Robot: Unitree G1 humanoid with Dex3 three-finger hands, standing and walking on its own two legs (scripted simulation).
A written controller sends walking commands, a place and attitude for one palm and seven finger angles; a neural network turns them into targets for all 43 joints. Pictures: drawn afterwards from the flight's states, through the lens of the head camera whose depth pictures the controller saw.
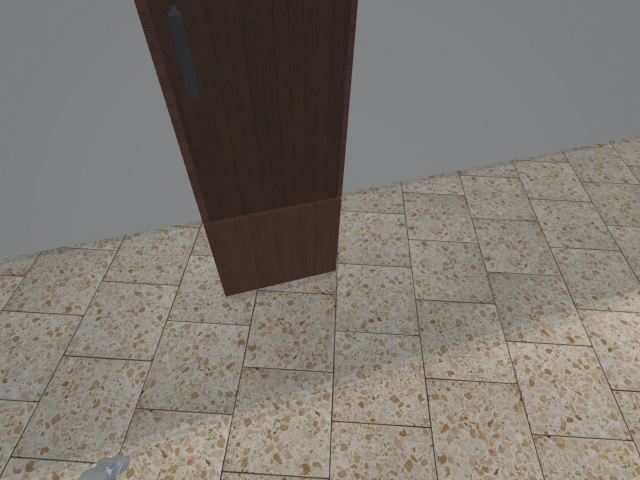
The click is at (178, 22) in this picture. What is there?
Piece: cupboard door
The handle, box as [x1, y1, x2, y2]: [167, 5, 199, 98]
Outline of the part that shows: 170,6 171,11 167,12 167,15 188,97 199,97 180,12 176,10 175,5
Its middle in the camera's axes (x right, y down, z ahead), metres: -0.26 -0.35 +0.74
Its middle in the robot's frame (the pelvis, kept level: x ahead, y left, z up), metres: +0.80 +0.31 +0.14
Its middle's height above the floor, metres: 0.91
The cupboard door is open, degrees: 0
